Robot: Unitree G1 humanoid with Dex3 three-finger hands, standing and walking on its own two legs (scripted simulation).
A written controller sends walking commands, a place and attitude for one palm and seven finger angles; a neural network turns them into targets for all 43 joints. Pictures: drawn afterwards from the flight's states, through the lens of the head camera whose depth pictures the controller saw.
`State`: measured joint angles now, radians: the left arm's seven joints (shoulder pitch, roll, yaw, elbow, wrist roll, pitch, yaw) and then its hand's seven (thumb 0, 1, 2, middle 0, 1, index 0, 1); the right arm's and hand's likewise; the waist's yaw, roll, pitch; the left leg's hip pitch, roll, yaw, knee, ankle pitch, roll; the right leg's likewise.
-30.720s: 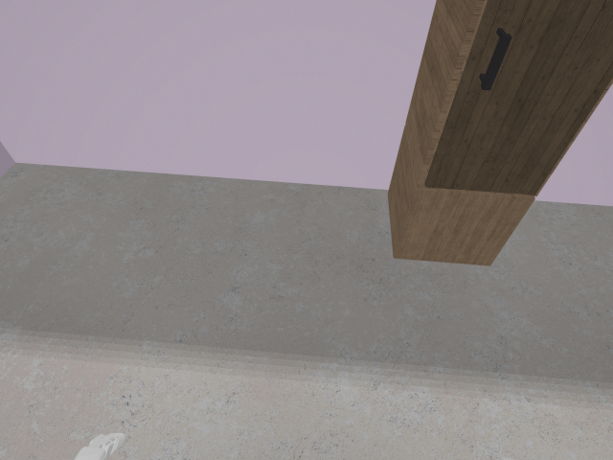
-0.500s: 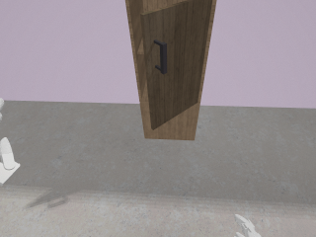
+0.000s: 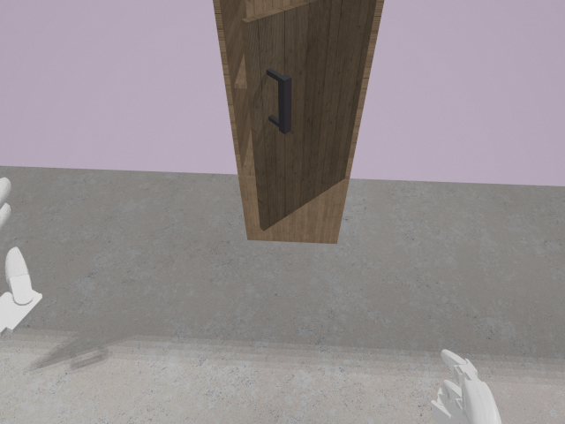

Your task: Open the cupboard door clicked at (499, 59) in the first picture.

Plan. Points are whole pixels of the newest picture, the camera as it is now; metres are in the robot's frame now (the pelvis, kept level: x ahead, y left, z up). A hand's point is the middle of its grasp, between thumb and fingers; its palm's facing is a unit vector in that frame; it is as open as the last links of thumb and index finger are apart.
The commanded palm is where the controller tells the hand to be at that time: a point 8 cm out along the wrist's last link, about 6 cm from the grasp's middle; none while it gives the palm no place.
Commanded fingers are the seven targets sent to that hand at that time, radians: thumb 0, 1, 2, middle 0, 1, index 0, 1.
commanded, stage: stop stepping back and stand still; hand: left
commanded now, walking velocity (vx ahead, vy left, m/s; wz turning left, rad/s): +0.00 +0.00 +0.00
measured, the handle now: (278, 101) +0.70 +0.06 +0.09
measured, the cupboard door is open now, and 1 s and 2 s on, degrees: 43 43 43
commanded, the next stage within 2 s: let the arm hang, fingers relaxed in 0.66 s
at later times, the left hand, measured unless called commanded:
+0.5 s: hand (0, 292) +0.21 +0.31 +0.16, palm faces +0.39 -0.79 -0.47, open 7.4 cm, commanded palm +0.15 +0.35 +0.17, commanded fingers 0.00 0.90 0.90 -0.20 -0.30 -0.20 -0.30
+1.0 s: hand out of the picture +0.10 +0.27 -0.14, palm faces -0.03 -0.96 -0.29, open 7.4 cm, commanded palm none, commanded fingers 0.00 0.90 0.90 -0.20 -0.30 -0.20 -0.30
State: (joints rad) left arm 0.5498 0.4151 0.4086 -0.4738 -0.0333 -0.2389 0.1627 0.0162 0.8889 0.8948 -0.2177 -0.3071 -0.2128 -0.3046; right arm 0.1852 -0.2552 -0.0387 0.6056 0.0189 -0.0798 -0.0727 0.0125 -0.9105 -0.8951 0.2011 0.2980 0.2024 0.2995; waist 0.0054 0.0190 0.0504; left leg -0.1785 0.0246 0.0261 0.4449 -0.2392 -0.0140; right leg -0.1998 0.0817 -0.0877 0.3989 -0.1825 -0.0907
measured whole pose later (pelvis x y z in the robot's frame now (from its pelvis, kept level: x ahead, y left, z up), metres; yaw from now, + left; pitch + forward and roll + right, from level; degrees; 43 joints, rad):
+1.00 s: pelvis -0.02 +0.06 -0.01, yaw +0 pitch -1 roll +1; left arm 0.26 0.24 0.02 0.67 0.03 0.06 0.00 0.01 0.91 0.90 -0.20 -0.30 -0.20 -0.30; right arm 0.15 -0.28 0.01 0.85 -0.03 -0.02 0.01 0.01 -0.91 -0.89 0.20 0.30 0.21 0.30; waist -0.02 0.02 0.06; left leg -0.26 -0.08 0.08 0.53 -0.26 0.09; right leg -0.33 -0.03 -0.04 0.58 -0.24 -0.01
